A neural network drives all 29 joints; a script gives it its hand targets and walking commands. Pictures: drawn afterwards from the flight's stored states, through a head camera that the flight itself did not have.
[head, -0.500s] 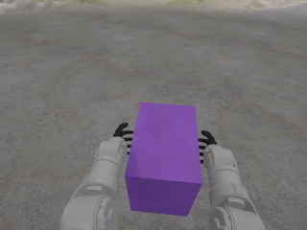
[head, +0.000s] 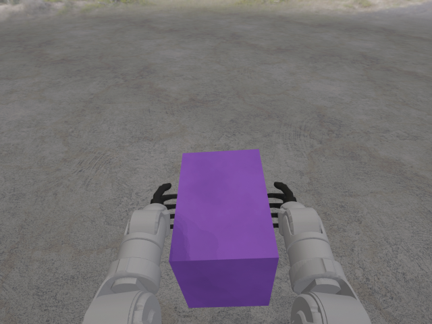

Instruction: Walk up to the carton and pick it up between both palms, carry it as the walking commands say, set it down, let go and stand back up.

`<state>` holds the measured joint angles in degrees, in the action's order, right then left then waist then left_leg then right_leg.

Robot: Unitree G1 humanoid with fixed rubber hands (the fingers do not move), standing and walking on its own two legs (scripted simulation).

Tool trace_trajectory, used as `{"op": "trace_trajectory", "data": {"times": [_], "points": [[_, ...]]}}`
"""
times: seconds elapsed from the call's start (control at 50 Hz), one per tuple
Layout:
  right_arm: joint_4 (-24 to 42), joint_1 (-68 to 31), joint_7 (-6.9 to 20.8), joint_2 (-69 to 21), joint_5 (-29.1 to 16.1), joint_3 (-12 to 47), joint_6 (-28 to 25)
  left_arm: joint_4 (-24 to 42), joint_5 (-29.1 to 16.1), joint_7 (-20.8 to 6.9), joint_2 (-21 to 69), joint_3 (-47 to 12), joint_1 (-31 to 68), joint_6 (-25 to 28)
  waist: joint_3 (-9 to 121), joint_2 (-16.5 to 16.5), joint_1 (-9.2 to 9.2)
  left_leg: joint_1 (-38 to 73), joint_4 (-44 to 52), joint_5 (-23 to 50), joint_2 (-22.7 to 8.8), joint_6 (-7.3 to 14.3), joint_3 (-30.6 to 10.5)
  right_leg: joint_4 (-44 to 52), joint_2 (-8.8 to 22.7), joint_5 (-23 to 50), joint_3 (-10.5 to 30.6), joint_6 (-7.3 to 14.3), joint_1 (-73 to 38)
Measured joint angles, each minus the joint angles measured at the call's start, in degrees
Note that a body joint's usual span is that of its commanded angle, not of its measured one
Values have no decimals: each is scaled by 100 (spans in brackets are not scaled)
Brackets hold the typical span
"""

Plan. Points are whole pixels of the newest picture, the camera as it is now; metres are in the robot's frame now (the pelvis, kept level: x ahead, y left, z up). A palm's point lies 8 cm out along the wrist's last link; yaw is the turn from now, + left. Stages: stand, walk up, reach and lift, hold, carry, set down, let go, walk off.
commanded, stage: reach and lift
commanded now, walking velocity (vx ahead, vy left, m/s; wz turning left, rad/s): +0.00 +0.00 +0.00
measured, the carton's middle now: (224, 227) +0.35 -0.01 -0.02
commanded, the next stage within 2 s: hold in 0.18 s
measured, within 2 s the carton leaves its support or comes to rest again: neither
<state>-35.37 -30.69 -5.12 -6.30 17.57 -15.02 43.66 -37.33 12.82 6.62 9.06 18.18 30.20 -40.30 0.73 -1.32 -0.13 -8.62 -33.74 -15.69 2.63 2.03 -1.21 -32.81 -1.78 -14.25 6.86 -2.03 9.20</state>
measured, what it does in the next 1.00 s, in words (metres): lifts its right foot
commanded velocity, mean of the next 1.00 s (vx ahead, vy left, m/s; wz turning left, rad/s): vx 0.00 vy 0.00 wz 0.52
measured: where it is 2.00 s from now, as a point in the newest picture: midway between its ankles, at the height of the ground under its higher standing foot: outside the picture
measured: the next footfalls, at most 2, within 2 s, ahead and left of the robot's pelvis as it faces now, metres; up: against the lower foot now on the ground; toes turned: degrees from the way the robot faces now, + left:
right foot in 1.02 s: +0.04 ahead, -0.10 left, +0.00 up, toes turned +11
left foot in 1.32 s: -0.01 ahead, +0.30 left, +0.00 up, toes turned +29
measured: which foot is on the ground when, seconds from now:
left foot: down 0.00-1.00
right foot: down 0.00-0.78, up 0.80-1.00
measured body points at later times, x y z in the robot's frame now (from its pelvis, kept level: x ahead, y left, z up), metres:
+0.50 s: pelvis -0.01 -0.01 +0.00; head -0.09 -0.02 +0.44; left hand +0.32 +0.12 +0.06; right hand +0.32 -0.15 +0.06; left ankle +0.04 +0.10 -0.73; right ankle +0.05 -0.14 -0.73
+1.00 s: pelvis -0.02 +0.04 -0.01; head -0.02 +0.04 +0.44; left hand +0.32 +0.22 +0.12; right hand +0.37 -0.04 +0.13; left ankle +0.04 +0.11 -0.73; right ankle +0.00 -0.11 -0.71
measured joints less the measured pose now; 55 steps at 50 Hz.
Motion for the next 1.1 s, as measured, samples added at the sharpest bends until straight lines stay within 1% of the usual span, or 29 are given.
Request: {"op": "trace_trajectory", "data": {"times": [0.18,0.42,0.52,0.56,0.62,0.68,0.72,0.76,0.78,0.8,0.82,0.84,0.88,0.92,0.98,1.02,1.04,1.06,1.08,1.1], "points": [[0,1,0,0,0,0,7,13,0,0,6,0,-12,-80,0,-6,0,33,22,64,-6,0,0,0,-7,60,0,6,-21],[0,4,0,0,0,-1,-89,13,0,0,6,0,-12,-37,0,-25,0,67,81,94,-31,-10,0,0,-32,75,0,44,-22],[-1,43,0,0,0,-1,-76,17,0,0,19,0,-34,-76,1,-56,0,102,126,95,-34,-22,0,0,-35,54,0,65,-35],[19,91,0,0,0,28,-19,108,1,1,42,-23,-94,-181,136,-60,0,-23,134,94,-33,-25,0,3,-33,50,0,71,91],[356,138,8,-1,2,221,222,440,2,8,48,-130,-117,-421,304,-9,-2,-451,61,29,-23,-25,2,2,-1,93,-31,75,476],[971,139,9,1,-26,361,484,1003,3,82,106,-282,-117,-633,314,77,-2,-972,-214,-271,-24,-25,1,1,90,148,-159,74,846],[1406,134,5,2,-123,363,648,1431,2,91,122,-408,-88,-834,317,147,-1,-1217,-238,-313,-19,-26,1,-39,195,149,-275,44,1062],[1715,62,-23,5,-235,364,798,1782,3,106,119,-440,31,-1080,320,222,-1,-1413,-224,20,29,-26,1,-151,322,94,-391,-34,1235],[1829,-6,-54,5,-308,365,868,1957,3,114,106,-440,98,-1208,322,248,0,-1469,-187,358,53,-23,0,-245,374,43,-436,-79,1305],[1906,-79,-102,5,-401,367,920,2106,3,117,80,-440,159,-1317,323,321,1,-1503,-183,465,134,13,3,-401,456,-46,-446,-110,1382],[1943,-188,-153,5,-480,371,973,2233,2,119,42,-440,224,-1422,323,360,3,-1531,-181,421,200,68,-2,-691,497,-288,-454,-114,1494],[1989,-299,-204,5,-532,375,1038,2347,2,119,13,-440,273,-1506,322,330,4,-1570,-180,367,219,118,-20,-1038,469,-722,-458,-114,1623],[2152,-480,-287,4,-558,374,1215,2531,-15,136,-1,-441,350,-1670,324,161,2,-1654,-179,333,192,184,-75,-1497,360,-1247,-477,-114,1801],[2331,-641,-425,0,-611,380,1388,2620,-91,319,0,-449,481,-1860,326,15,1,-1752,-179,367,180,211,-115,-1575,291,-1352,-488,-114,1857],[2476,-913,-531,1,-633,227,1615,2633,-132,499,-29,-448,801,-2088,333,-71,-3,-1908,-179,450,248,224,-171,-1288,195,-1296,-494,-114,1722],[2534,-1077,-583,-1,-668,108,1723,2634,-133,600,-51,-448,992,-2229,347,-90,-9,-1992,-179,498,355,227,-199,-608,189,-1190,-546,-114,1357],[2551,-1145,-619,0,-675,87,1756,2632,-133,658,-54,-447,1033,-2259,347,-155,-3,-2021,-179,514,395,227,-211,-296,215,-737,-564,-113,1256],[2595,-1154,-657,0,-679,84,1796,2631,-133,713,-33,-448,1029,-2281,345,-237,4,-2036,-227,395,429,212,-211,-178,261,-323,-597,-110,1213],[2647,-1121,-680,0,-689,70,1850,2630,-134,760,10,-449,1006,-2313,356,-277,38,-2092,-434,-53,489,149,-207,-172,362,-233,-659,-110,1175],[2705,-1077,-699,0,-711,44,1915,2630,-135,797,54,-449,986,-2351,373,-262,75,-2222,-836,-462,531,85,-188,-171,504,-276,-742,-112,1133]]}}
